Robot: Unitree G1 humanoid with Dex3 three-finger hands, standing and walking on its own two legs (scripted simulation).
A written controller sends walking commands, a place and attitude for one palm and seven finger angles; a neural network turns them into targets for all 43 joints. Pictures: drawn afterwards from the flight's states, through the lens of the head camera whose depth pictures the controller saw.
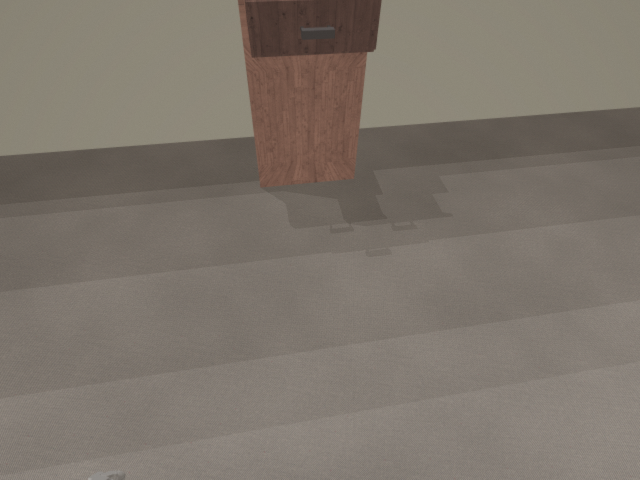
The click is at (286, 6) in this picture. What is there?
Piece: drawer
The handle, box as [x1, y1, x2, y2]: [300, 25, 334, 39]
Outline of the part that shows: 334,29 329,25 327,25 326,27 304,28 300,26 302,39 331,38 334,37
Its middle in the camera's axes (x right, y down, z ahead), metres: -0.02 -0.67 +1.25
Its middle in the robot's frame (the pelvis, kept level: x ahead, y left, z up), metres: +1.39 +0.09 +0.03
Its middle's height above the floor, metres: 0.80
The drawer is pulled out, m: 0.18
